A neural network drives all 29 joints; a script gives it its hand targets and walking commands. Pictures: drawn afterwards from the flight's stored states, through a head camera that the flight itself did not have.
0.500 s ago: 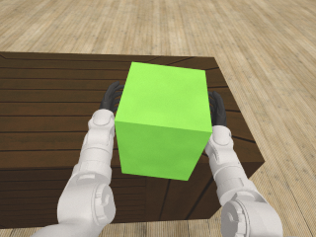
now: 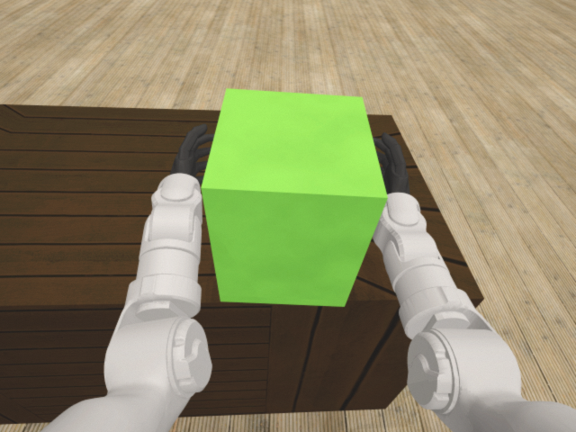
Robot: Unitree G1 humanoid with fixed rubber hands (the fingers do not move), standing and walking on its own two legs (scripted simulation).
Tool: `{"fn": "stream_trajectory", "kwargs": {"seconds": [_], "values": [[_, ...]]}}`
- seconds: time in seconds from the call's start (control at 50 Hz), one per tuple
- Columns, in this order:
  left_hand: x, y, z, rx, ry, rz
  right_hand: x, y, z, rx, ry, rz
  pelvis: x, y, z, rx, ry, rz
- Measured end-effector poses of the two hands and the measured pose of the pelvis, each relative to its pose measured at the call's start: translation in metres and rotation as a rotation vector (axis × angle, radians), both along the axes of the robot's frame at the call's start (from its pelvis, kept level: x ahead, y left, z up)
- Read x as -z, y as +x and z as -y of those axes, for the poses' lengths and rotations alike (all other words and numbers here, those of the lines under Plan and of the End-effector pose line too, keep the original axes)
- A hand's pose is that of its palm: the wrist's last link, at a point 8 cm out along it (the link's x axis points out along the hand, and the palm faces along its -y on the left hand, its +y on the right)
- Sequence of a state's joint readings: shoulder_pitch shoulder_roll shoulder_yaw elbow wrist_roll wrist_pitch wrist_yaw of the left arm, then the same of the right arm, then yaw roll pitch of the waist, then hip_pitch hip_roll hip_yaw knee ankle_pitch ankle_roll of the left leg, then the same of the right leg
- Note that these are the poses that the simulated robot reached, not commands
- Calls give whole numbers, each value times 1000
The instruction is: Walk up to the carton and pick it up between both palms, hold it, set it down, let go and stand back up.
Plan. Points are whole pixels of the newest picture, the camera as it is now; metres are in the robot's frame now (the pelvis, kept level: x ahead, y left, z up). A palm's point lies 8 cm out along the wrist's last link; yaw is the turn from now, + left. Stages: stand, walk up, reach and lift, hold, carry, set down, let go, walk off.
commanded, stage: reach and lift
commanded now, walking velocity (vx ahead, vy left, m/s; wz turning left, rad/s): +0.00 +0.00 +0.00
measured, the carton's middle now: (288, 203) +0.41 +0.01 +0.11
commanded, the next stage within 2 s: hold in 1.92 s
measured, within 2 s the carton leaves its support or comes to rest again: neither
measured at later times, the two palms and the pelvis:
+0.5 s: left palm (196, 171) +0.38 +0.13 +0.19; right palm (423, 179) +0.37 -0.16 +0.19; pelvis -0.01 -0.02 +0.00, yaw +1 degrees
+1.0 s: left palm (177, 155) +0.38 +0.15 +0.22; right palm (415, 147) +0.38 -0.14 +0.23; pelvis -0.01 -0.01 +0.00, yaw +2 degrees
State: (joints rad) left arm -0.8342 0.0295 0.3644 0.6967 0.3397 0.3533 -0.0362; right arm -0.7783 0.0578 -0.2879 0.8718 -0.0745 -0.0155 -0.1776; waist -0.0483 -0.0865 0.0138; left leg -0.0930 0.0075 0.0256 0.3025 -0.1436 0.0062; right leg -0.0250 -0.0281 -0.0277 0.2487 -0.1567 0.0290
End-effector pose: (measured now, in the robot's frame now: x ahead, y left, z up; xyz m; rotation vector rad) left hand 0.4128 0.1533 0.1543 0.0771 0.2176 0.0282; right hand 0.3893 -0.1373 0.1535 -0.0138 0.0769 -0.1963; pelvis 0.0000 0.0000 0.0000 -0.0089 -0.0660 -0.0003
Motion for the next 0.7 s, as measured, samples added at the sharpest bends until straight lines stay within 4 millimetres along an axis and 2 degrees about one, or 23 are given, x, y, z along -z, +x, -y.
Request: {"fn": "stream_trajectory", "kwargs": {"seconds": [0.12, 0.28, 0.44, 0.58, 0.7], "values": [[-7, -2, 6, -5, 11, 37, -9, 0, 6, -8, 8, 38, 1, 7, 2, -13, -4, 34], [-12, -13, 16, -12, 13, 43, -21, -6, 17, -23, -5, 42, 1, 5, 10, -14, -5, 67], [-35, -27, 23, -23, 12, 62, -37, -19, 24, -26, 22, 64, 2, -4, 14, -15, -4, 77], [-40, -39, 19, -49, -1, 28, -43, -23, 20, -52, 16, 30, 2, -13, 17, -16, -1, 79], [-48, -44, 9, -72, -37, 34, -59, -23, 10, -68, 5, 37, 2, -19, 21, -26, 0, 73]]}}
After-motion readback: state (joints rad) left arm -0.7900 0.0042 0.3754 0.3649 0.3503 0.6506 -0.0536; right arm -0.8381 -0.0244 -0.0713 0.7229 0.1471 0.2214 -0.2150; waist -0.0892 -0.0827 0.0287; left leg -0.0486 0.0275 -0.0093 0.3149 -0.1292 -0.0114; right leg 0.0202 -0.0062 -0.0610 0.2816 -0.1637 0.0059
